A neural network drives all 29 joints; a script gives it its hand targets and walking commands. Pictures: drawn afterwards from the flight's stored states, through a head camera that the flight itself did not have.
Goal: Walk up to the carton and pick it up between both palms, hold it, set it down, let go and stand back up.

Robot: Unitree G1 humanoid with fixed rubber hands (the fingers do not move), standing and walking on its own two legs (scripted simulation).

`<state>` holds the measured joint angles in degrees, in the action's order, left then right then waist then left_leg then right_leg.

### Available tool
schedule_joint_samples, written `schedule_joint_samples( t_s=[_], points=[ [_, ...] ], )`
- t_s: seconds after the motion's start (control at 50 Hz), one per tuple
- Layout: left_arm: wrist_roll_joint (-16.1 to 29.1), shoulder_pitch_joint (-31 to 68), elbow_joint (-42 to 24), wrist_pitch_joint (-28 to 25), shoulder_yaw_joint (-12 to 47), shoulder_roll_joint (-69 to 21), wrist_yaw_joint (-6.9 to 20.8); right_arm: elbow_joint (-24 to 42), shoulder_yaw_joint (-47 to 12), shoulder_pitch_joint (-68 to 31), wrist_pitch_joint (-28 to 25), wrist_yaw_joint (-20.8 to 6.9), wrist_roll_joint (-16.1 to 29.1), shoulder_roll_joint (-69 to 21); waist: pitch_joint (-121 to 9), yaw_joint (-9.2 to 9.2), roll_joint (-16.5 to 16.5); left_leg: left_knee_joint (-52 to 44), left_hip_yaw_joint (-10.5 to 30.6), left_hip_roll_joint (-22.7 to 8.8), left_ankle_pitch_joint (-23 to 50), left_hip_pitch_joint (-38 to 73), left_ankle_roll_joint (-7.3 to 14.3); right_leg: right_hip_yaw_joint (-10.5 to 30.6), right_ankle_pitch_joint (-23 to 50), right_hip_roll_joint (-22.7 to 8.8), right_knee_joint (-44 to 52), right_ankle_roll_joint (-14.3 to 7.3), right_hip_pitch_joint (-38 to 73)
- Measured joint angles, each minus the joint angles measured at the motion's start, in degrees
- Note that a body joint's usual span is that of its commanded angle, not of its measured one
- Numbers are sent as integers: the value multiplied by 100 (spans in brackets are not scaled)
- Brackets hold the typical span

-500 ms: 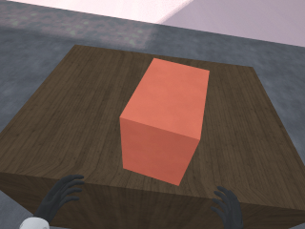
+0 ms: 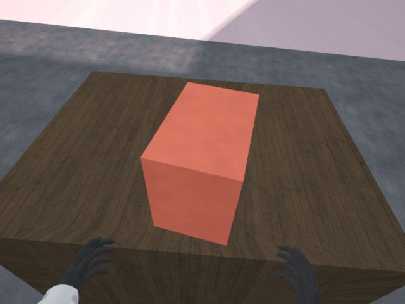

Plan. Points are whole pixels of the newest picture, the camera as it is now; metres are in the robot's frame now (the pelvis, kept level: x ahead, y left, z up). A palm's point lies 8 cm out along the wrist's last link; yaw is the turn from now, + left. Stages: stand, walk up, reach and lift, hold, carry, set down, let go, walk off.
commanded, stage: set down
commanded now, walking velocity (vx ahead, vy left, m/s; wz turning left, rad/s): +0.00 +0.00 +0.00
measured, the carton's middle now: (206, 160) +0.44 +0.02 +0.04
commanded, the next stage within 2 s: let go in 0.56 s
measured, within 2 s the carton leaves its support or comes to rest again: neither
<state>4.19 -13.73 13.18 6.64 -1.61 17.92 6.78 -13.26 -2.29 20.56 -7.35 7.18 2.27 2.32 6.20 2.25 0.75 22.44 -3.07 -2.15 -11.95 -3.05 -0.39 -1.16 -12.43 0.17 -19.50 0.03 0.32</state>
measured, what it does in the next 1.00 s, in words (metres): shifts its weight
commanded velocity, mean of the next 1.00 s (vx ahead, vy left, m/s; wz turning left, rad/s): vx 0.00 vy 0.00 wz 0.00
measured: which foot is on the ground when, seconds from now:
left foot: down 0.00-1.00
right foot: down 0.00-1.00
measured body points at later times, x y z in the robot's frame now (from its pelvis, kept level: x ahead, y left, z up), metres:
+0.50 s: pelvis -0.06 +0.02 +0.00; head -0.08 +0.05 +0.44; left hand +0.16 +0.24 -0.07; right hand +0.19 -0.18 -0.02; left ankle +0.01 +0.12 -0.75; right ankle -0.01 -0.12 -0.74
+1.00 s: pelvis -0.06 +0.05 -0.01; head -0.10 +0.07 +0.44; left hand +0.16 +0.24 -0.08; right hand +0.15 -0.19 -0.07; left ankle +0.01 +0.12 -0.74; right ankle -0.03 -0.08 -0.74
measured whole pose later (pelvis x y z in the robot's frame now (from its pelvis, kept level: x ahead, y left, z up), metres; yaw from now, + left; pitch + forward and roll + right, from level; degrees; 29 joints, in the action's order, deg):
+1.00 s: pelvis -0.06 +0.05 -0.01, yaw +0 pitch -10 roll +0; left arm -3.0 1.1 34.9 15.6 3.5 7.6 -5.6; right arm -47.3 2.2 -1.9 0.3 -6.7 -0.6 13.2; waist 5.6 -0.4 2.2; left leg 27.9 -6.1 1.5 -13.0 -8.2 3.0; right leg 1.5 -16.9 0.0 -29.5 -2.1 -4.9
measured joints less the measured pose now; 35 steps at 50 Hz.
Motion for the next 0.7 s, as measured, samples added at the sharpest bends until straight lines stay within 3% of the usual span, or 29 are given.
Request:
schedule_joint_samples(
  t_s=[0.26, 0.42, 0.6, 0.7],
  points=[
    [-481, 666, 1115, 896, 280, -602, -293, -738, 99, -1161, 448, -649, -354, 468, 126, -152, -107, -42, -85, 14, 267, 19, 47, 146, -153, 18, -304, -55, -159],
    [-702, 866, 1111, 997, 266, -692, -597, -1492, 260, -1777, 481, -936, -412, 626, 182, -30, 161, -7, -30, 96, 383, -90, 101, 165, -262, -23, -450, -64, -300],
    [-658, 1062, 1355, 1064, 336, -606, -830, -2253, 548, -2363, 634, -1117, -328, 799, 44, -83, 166, 72, -175, 226, 411, -212, 327, 358, -225, -106, -504, -175, -441],
    [-534, 1221, 1626, 847, 451, -692, -961, -2445, 677, -2549, 658, -1218, -289, 933, 12, -215, 96, 222, -246, 267, 275, -376, 414, 467, -429, -107, -654, -282, -566]
  ],
)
